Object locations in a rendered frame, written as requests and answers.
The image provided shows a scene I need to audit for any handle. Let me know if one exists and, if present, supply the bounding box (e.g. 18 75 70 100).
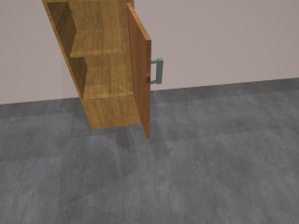
150 57 164 85

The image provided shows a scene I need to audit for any cupboard door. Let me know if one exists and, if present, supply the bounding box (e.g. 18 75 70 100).
126 3 151 138

